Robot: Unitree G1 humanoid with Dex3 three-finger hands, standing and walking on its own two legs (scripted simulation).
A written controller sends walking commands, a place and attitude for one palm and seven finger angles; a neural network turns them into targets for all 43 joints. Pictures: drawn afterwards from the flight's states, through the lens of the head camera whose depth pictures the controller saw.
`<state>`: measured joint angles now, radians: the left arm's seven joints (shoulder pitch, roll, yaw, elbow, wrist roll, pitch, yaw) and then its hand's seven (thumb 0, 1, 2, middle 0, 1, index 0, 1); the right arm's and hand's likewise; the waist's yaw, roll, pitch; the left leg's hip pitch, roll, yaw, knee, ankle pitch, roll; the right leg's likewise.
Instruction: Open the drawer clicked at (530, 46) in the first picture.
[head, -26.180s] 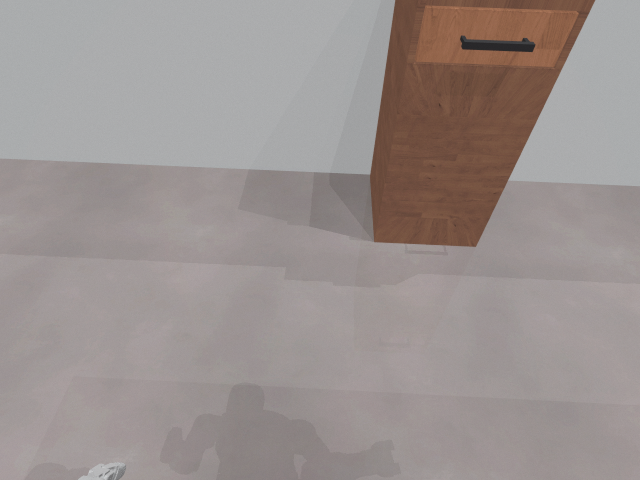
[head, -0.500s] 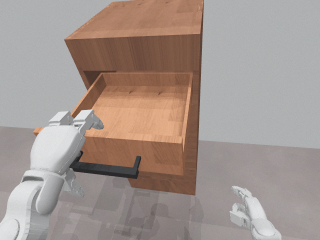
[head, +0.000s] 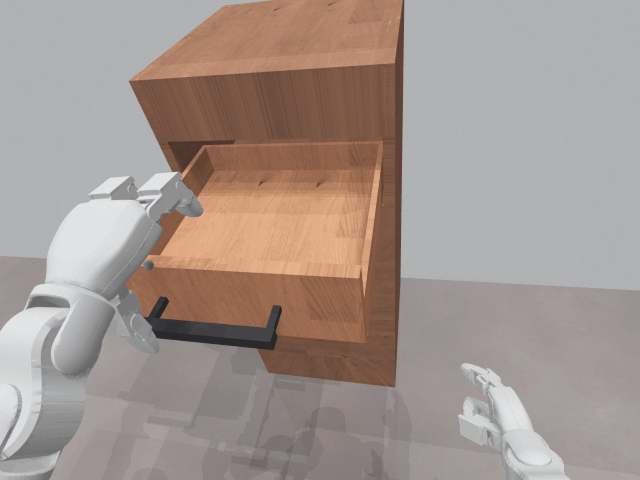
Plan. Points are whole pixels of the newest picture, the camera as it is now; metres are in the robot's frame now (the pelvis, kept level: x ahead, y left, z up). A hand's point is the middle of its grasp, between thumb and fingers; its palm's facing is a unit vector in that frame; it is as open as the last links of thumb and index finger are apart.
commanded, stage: draw the hand back to the body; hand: left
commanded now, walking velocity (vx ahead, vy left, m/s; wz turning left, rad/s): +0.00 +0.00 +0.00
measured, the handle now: (211, 320) +0.28 +0.20 +0.07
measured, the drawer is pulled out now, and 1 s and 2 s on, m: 0.30 0.30 0.30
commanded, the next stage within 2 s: step back with the hand held close in 1.62 s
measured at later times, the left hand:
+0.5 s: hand (116, 286) +0.23 +0.23 +0.21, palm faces +0.18 -0.06 -0.98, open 13.9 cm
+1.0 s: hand (105, 244) +0.23 +0.22 +0.26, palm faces +0.43 -0.84 -0.32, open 12.4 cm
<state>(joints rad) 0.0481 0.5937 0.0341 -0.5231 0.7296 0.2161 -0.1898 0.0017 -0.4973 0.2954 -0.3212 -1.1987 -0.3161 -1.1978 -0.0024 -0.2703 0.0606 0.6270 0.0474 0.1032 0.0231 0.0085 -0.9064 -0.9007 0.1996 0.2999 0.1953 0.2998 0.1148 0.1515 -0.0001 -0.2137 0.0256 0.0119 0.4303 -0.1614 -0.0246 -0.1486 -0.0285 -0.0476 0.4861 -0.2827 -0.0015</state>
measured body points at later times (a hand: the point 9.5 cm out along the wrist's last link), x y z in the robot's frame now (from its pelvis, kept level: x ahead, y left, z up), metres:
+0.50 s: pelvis +0.01 +0.00 +0.00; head +0.00 -0.05 +0.44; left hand +0.21 +0.23 +0.26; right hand +0.25 -0.19 -0.09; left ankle +0.05 +0.14 -0.74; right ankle -0.01 -0.11 -0.74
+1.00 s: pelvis +0.03 +0.00 +0.00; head +0.02 -0.01 +0.45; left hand +0.21 +0.26 +0.27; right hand +0.21 -0.21 -0.08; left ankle +0.05 +0.14 -0.74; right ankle -0.01 -0.11 -0.74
